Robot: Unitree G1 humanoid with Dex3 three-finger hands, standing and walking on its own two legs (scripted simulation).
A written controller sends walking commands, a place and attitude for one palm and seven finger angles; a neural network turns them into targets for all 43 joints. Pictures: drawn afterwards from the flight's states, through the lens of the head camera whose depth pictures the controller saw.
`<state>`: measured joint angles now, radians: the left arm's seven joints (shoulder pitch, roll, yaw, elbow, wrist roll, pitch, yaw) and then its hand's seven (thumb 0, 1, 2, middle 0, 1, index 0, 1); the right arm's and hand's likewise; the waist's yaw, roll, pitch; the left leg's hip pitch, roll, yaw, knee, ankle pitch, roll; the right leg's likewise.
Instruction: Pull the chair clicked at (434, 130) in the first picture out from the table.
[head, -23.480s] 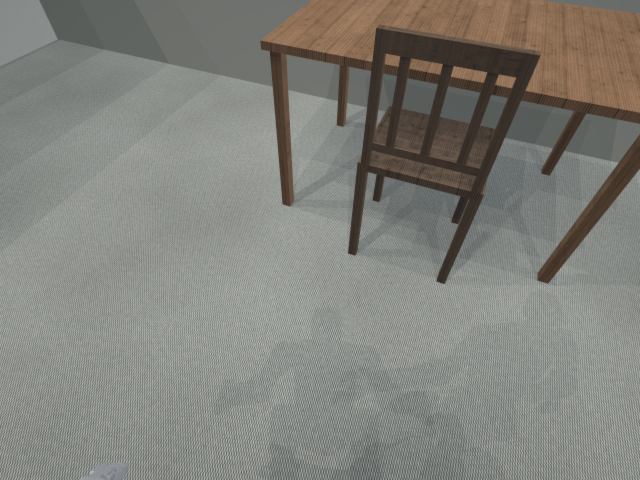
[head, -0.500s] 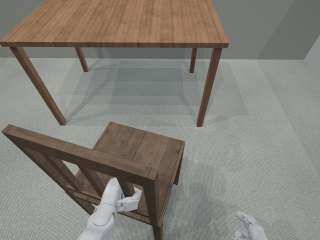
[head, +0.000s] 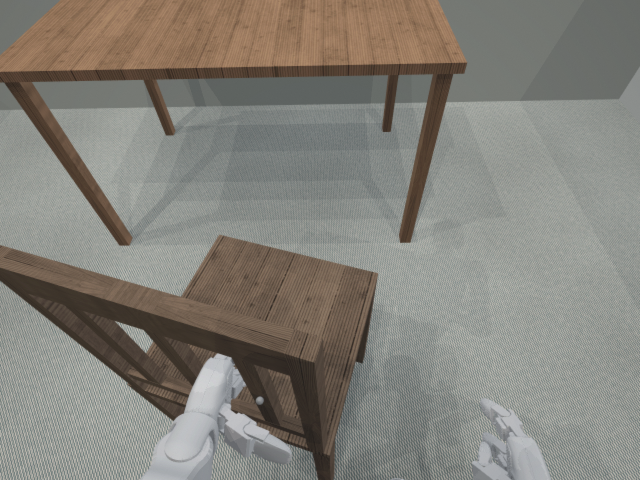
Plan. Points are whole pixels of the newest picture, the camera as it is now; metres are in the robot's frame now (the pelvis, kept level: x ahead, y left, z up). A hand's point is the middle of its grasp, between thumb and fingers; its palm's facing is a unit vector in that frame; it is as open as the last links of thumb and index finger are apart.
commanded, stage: open the thumb and straighten the fingers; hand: left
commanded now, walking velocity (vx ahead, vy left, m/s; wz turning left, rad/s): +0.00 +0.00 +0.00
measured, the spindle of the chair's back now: (190, 366) +0.28 +0.18 -0.04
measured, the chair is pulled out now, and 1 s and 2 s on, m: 0.61 0.61 0.61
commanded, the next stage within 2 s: draw the fingers out of the gap in 0.14 s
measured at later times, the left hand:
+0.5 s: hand (241, 450) +0.18 +0.10 -0.03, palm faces -0.13 -0.99 -0.08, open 17.4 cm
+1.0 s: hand out of the picture +0.11 +0.09 -0.02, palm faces -0.10 -0.99 -0.08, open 17.4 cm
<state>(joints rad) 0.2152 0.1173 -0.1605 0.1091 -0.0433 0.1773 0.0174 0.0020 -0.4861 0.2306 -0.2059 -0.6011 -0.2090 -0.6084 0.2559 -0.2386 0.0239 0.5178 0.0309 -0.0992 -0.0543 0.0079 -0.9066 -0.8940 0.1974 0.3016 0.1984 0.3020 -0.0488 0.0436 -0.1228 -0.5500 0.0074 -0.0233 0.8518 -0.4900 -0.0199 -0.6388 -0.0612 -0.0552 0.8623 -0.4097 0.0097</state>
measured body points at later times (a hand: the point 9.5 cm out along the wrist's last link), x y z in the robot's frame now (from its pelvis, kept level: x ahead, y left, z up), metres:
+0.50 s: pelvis +0.01 +0.01 -0.01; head +0.05 +0.00 +0.44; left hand +0.18 +0.15 -0.02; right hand +0.18 -0.23 -0.08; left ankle -0.04 +0.13 -0.70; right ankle +0.01 -0.12 -0.70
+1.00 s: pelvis +0.00 +0.01 -0.03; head +0.03 +0.01 +0.42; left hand +0.12 +0.15 -0.01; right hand +0.19 -0.22 -0.08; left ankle -0.04 +0.13 -0.70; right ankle +0.01 -0.12 -0.70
